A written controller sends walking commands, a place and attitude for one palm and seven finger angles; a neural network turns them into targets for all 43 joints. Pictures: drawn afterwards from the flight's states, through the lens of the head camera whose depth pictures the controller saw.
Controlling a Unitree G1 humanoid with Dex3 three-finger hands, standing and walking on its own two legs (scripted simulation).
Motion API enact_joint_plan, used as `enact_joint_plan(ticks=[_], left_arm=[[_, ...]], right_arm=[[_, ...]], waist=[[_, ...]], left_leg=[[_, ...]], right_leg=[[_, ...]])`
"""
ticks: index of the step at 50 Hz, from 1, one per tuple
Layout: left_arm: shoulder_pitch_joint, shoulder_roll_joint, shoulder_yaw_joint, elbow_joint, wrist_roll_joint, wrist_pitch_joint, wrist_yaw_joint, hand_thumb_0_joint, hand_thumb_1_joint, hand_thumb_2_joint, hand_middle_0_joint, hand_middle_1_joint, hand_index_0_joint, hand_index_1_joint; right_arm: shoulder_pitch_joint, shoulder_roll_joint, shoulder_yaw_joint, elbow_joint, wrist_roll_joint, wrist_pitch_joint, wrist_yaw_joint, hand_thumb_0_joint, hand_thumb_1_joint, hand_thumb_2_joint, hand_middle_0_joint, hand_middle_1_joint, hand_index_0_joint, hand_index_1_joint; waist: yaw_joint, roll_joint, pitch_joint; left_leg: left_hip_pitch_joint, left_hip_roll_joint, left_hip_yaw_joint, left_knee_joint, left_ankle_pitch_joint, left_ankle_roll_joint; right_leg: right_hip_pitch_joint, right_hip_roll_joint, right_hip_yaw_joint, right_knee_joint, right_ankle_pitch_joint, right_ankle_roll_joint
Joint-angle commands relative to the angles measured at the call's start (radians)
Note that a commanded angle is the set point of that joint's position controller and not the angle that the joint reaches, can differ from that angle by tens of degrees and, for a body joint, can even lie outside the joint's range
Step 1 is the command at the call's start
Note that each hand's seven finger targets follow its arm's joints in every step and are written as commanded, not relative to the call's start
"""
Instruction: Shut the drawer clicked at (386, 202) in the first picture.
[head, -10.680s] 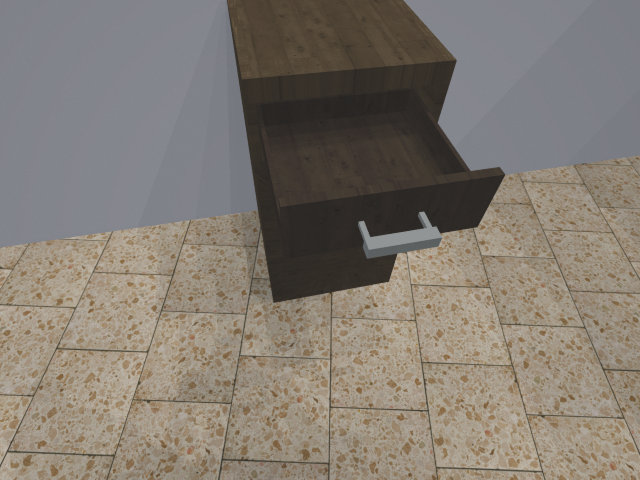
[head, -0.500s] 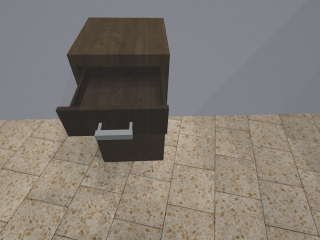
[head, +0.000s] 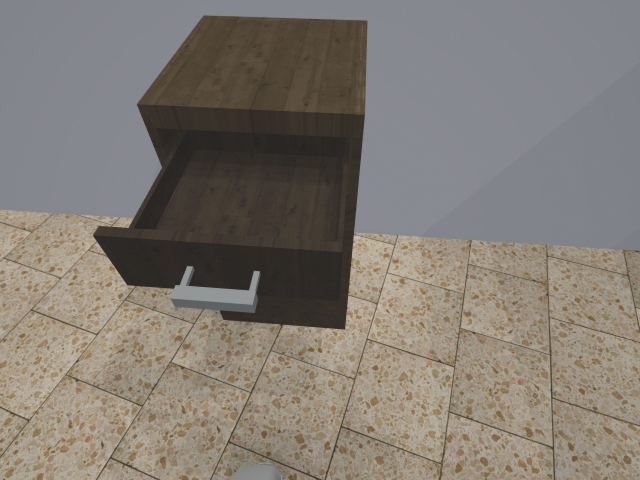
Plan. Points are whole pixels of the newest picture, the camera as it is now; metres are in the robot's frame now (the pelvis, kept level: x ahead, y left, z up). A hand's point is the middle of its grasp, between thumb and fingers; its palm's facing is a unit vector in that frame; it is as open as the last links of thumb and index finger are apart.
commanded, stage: come to a stop and stand still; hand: left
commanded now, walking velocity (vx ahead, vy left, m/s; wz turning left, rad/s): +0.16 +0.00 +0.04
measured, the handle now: (218, 286) +0.39 +0.21 -0.05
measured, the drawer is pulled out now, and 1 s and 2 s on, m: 0.29 0.29 0.29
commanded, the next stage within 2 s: look again from close up in 1.18 s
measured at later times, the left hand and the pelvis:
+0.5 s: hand out of the picture +0.10 +0.18 -0.17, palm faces +0.05 -0.96 -0.28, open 7.4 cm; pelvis +0.04 -0.03 -0.01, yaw -1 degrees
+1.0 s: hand out of the picture +0.02 +0.10 -0.17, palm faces +0.04 -0.98 -0.19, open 7.3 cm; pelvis +0.00 -0.08 +0.00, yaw -1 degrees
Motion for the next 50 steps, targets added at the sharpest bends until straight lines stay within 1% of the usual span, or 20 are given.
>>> enact_joint_plan(ticks=[1, 3, 4, 5, 6, 8, 11, 17, 20, 23, 25, 27, 29, 31, 34, 37, 39, 41, 42, 50], left_arm=[[0.111, 0.156, 0.03, 0.001, 0.004, -0.007, 0.014, 0.0, 0.9, 0.9, -0.2, -0.3, -0.2, -0.3], [0.07, 0.151, 0.028, -0.004, -0.005, -0.003, 0.02, 0.0, 0.9, 0.9, -0.2, -0.3, -0.2, -0.3], [0.068, 0.137, 0.021, -0.013, -0.012, 0.001, 0.023, 0.0, 0.9, 0.9, -0.2, -0.3, -0.2, -0.3], [0.095, 0.093, 0.008, -0.017, -0.027, 0.0, 0.03, 0.0, 0.9, 0.9, -0.2, -0.3, -0.2, -0.3], [0.098, 0.08, 0.0, -0.018, -0.028, 0.008, 0.039, 0.0, 0.9, 0.9, -0.2, -0.3, -0.2, -0.3], [0.052, 0.111, 0.02, -0.023, -0.018, 0.045, 0.047, 0.0, 0.9, 0.9, -0.2, -0.3, -0.2, -0.3], [0.019, 0.122, 0.034, -0.044, -0.003, 0.08, 0.04, 0.0, 0.9, 0.9, -0.2, -0.3, -0.2, -0.3], [-0.023, 0.143, 0.071, -0.124, 0.001, 0.119, 0.028, 0.0, 0.9, 0.9, -0.2, -0.3, -0.2, -0.3], [-0.075, 0.153, 0.072, -0.166, -0.001, 0.116, 0.023, 0.0, 0.9, 0.9, -0.2, -0.3, -0.2, -0.3], [-0.076, 0.167, 0.067, -0.183, 0.001, 0.095, 0.016, 0.0, 0.9, 0.9, -0.2, -0.3, -0.2, -0.3], [-0.042, 0.208, 0.068, -0.174, 0.01, 0.075, 0.014, 0.0, 0.9, 0.9, -0.2, -0.3, -0.2, -0.3], [-0.134, 0.326, 0.072, -0.209, 0.016, 0.056, 0.014, 0.0, 0.9, 0.9, -0.2, -0.3, -0.2, -0.3], [-0.194, 0.321, 0.071, -0.227, 0.014, 0.057, 0.012, 0.0, 0.9, 0.9, -0.2, -0.3, -0.2, -0.3], [-0.247, 0.288, 0.063, -0.225, 0.008, 0.056, 0.014, 0.0, 0.9, 0.9, -0.2, -0.3, -0.2, -0.3], [-0.224, 0.274, 0.06, -0.21, 0.004, 0.054, 0.014, 0.0, 0.9, 0.9, -0.2, -0.3, -0.2, -0.3], [-0.207, 0.262, 0.057, -0.184, -0.008, 0.055, 0.016, 0.0, 0.9, 0.9, -0.2, -0.3, -0.2, -0.3], [-0.18, 0.216, 0.048, -0.167, -0.02, 0.058, 0.013, 0.0, 0.9, 0.9, -0.2, -0.3, -0.2, -0.3], [-0.163, 0.199, 0.042, -0.151, -0.016, 0.06, 0.011, 0.0, 0.9, 0.9, -0.2, -0.3, -0.2, -0.3], [-0.175, 0.2, 0.042, -0.131, -0.015, 0.063, 0.012, 0.0, 0.9, 0.9, -0.2, -0.3, -0.2, -0.3], [-0.149, 0.2, 0.036, -0.087, -0.012, 0.063, 0.009, 0.0, 0.9, 0.9, -0.2, -0.3, -0.2, -0.3]], right_arm=[[-0.05, 0.015, 0.018, -0.063, 0.008, -0.045, 0.004, 0.0, -0.9, -0.9, 0.2, 0.3, 0.2, 0.3], [0.075, -0.006, 0.022, -0.017, 0.004, -0.057, -0.015, 0.0, -0.9, -0.9, 0.2, 0.3, 0.2, 0.3], [0.157, -0.05, 0.015, 0.006, 0.001, -0.065, -0.027, 0.0, -0.9, -0.9, 0.2, 0.3, 0.2, 0.3], [0.227, -0.109, 0.008, 0.018, 0.004, -0.068, -0.04, 0.0, -0.9, -0.9, 0.2, 0.3, 0.2, 0.3], [0.247, -0.121, 0.011, 0.032, 0.023, -0.058, -0.045, 0.0, -0.9, -0.9, 0.2, 0.3, 0.2, 0.3], [0.122, -0.098, 0.027, 0.014, 0.027, -0.048, -0.063, 0.0, -0.9, -0.9, 0.2, 0.3, 0.2, 0.3], [0.018, -0.085, 0.021, -0.024, 0.023, -0.025, -0.057, 0.0, -0.9, -0.9, 0.2, 0.3, 0.2, 0.3], [-0.055, -0.113, -0.019, -0.101, 0.008, -0.006, -0.04, 0.0, -0.9, -0.9, 0.2, 0.3, 0.2, 0.3], [-0.085, -0.125, -0.031, -0.125, -0.003, 0.004, -0.028, 0.0, -0.9, -0.9, 0.2, 0.3, 0.2, 0.3], [-0.069, -0.143, -0.038, -0.123, -0.005, 0.011, -0.021, 0.0, -0.9, -0.9, 0.2, 0.3, 0.2, 0.3], [-0.037, -0.117, -0.038, -0.121, 0.006, 0.016, -0.014, 0.0, -0.9, -0.9, 0.2, 0.3, 0.2, 0.3], [-0.008, -0.024, -0.018, -0.149, 0.018, 0.026, -0.007, 0.0, -0.9, -0.9, 0.2, 0.3, 0.2, 0.3], [-0.026, -0.04, -0.021, -0.146, 0.015, 0.043, -0.007, 0.0, -0.9, -0.9, 0.2, 0.3, 0.2, 0.3], [0.015, -0.059, -0.018, -0.117, 0.014, 0.038, -0.01, 0.0, -0.9, -0.9, 0.2, 0.3, 0.2, 0.3], [0.054, -0.045, -0.003, -0.081, 0.019, 0.02, -0.011, 0.0, -0.9, -0.9, 0.2, 0.3, 0.2, 0.3], [0.111, -0.034, 0.011, -0.039, 0.018, 0.003, -0.017, 0.0, -0.9, -0.9, 0.2, 0.3, 0.2, 0.3], [0.123, -0.064, 0.016, -0.021, 0.011, -0.019, -0.026, 0.0, -0.9, -0.9, 0.2, 0.3, 0.2, 0.3], [0.084, -0.088, 0.018, -0.017, 0.01, -0.021, -0.031, 0.0, -0.9, -0.9, 0.2, 0.3, 0.2, 0.3], [0.076, -0.067, 0.023, -0.002, 0.012, -0.025, -0.029, 0.0, -0.9, -0.9, 0.2, 0.3, 0.2, 0.3], [0.171, -0.025, 0.026, 0.024, 0.008, 0.0, -0.027, 0.0, -0.9, -0.9, 0.2, 0.3, 0.2, 0.3]], waist=[[-0.003, -0.169, 0.057], [-0.065, -0.135, -0.021], [-0.094, -0.079, -0.113], [-0.105, 0.071, -0.223], [-0.096, 0.138, -0.218], [-0.055, 0.103, -0.079], [-0.018, 0.054, 0.038], [0.002, 0.105, -0.035], [-0.003, 0.19, -0.03], [0.0, 0.175, -0.045], [0.008, 0.031, -0.066], [-0.033, -0.311, 0.002], [-0.033, -0.254, -0.015], [-0.052, -0.293, 0.007], [-0.042, -0.214, -0.022], [-0.046, -0.165, -0.053], [-0.027, 0.017, -0.07], [0.0, 0.022, -0.05], [0.0, 0.119, -0.034], [-0.026, -0.046, 0.094]], left_leg=[[0.042, -0.057, 0.06, -0.133, -0.02, 0.026], [0.254, -0.088, 0.06, -0.312, 0.203, 0.036], [0.485, 0.02, -0.018, -0.298, 0.591, 0.067], [0.73, 0.219, -0.189, -0.194, 1.115, 0.168], [0.698, 0.357, -0.257, -0.254, 1.483, 0.256], [0.492, 0.324, -0.194, -0.339, 1.329, 0.25], [0.274, 0.25, -0.128, -0.42, 0.947, 0.187], [0.211, 0.23, -0.077, -0.43, 0.645, 0.185], [0.2, 0.211, -0.079, -0.423, 0.454, 0.17], [0.196, 0.203, -0.118, -0.374, 0.303, 0.14], [0.175, 0.109, -0.075, -0.242, 0.133, 0.067], [0.078, -0.051, -0.016, -0.057, -0.238, -0.012], [0.142, -0.038, -0.079, 0.066, -0.269, -0.002], [0.135, -0.033, -0.077, 0.09, -0.199, -0.002], [0.162, -0.044, -0.053, -0.045, -0.15, -0.009], [0.295, -0.041, -0.052, -0.329, 0.028, -0.01], [0.351, 0.052, -0.159, -0.405, 0.247, 0.027], [0.275, 0.094, -0.175, -0.42, 0.207, 0.045], [0.244, 0.077, -0.17, -0.448, 0.18, 0.045], [0.223, 0.007, -0.103, -0.459, -0.068, 0.021]], right_leg=[[0.021, -0.276, 0.159, 0.052, 0.913, -0.074], [0.001, -0.224, 0.12, 0.232, 1.016, -0.021], [-0.13, -0.18, 0.097, 0.365, 0.859, 0.028], [-0.327, -0.112, 0.063, 0.499, 0.403, 0.072], [-0.355, -0.081, 0.104, 0.641, -0.267, 0.082], [-0.347, -0.113, 0.197, 0.645, -0.306, 0.099], [-0.309, -0.124, 0.162, 0.628, -0.19, 0.104], [-0.356, -0.096, 0.151, 0.739, -0.1, 0.114], [-0.343, -0.098, 0.134, 0.611, -0.098, 0.108], [-0.254, -0.097, 0.102, 0.38, -0.052, 0.101], [-0.169, -0.103, 0.104, 0.125, 0.141, 0.107], [-0.27, -0.362, 0.397, -0.005, 0.41, -0.018], [-0.367, -0.354, 0.354, -0.024, 0.323, -0.092], [-0.34, -0.307, 0.302, 0.0, 0.352, -0.089], [-0.245, -0.272, 0.251, 0.049, 0.442, -0.085], [-0.227, -0.247, 0.244, 0.091, 0.339, -0.042], [-0.246, -0.162, 0.198, 0.131, 0.253, 0.022], [-0.173, -0.132, 0.183, 0.083, 0.178, 0.047], [-0.147, -0.138, 0.162, 0.086, 0.181, 0.054], [-0.252, -0.151, 0.216, -0.059, -0.07, 0.045]])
